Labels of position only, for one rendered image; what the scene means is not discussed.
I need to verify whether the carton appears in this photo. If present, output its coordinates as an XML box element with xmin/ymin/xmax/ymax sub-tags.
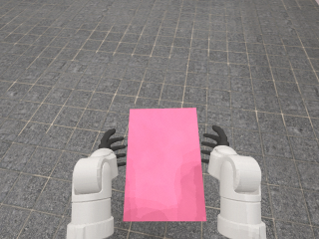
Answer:
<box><xmin>123</xmin><ymin>108</ymin><xmax>206</xmax><ymax>222</ymax></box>

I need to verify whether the robot left hand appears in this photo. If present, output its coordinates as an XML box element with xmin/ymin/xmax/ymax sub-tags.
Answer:
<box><xmin>98</xmin><ymin>128</ymin><xmax>126</xmax><ymax>167</ymax></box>

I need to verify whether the robot right hand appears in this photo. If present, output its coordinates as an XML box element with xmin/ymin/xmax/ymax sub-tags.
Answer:
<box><xmin>200</xmin><ymin>125</ymin><xmax>229</xmax><ymax>164</ymax></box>

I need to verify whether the robot left forearm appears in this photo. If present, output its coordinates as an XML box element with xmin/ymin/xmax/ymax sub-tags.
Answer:
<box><xmin>66</xmin><ymin>148</ymin><xmax>119</xmax><ymax>239</ymax></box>

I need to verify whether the robot right forearm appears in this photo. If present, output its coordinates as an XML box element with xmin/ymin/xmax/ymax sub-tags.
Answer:
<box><xmin>207</xmin><ymin>145</ymin><xmax>267</xmax><ymax>239</ymax></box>

